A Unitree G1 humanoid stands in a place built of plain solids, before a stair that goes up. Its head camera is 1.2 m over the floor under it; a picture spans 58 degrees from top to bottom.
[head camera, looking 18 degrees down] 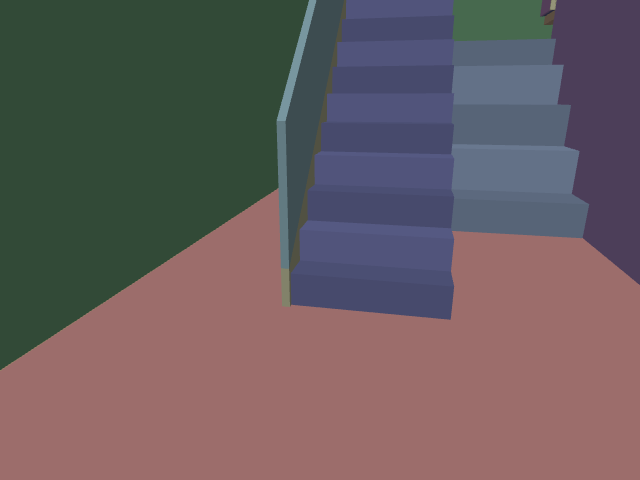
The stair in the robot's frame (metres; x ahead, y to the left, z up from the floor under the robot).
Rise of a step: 0.21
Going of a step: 0.23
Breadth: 0.95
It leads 12 degrees to the right of straight ahead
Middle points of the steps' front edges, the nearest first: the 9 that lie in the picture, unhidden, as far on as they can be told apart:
2.31 -0.29 0.21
2.53 -0.33 0.42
2.76 -0.38 0.62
2.98 -0.42 0.83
3.20 -0.47 1.04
3.42 -0.52 1.24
3.65 -0.56 1.45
3.87 -0.61 1.66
4.09 -0.65 1.87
